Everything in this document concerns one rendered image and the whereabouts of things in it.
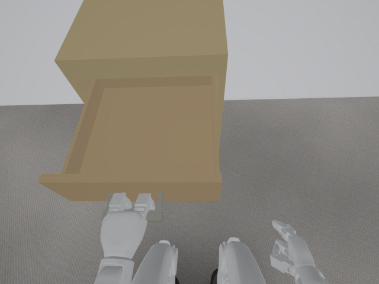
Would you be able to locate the left robot forearm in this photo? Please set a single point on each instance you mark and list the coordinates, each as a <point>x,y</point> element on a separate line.
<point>115,270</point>

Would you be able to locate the right robot hand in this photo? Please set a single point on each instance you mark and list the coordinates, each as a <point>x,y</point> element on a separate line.
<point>295,252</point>

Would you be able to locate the left robot hand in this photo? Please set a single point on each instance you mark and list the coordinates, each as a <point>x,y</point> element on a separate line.
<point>122,231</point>

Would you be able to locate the handle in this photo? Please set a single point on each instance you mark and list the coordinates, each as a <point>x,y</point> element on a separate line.
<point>152,215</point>

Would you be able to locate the right robot thigh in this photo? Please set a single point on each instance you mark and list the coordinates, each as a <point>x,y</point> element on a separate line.
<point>236,260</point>

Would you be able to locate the drawer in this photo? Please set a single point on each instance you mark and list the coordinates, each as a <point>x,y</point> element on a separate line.
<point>144,135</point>

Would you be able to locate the robot thigh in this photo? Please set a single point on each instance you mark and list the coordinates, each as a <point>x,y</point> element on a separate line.
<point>159,263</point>
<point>236,260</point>

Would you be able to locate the left robot thigh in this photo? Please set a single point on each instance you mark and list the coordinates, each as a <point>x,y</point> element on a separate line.
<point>159,263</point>

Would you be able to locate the cabinet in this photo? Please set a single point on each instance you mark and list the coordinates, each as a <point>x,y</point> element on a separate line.
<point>113,39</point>

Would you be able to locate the right robot forearm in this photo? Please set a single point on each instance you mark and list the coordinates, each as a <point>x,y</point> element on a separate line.
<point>309,275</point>

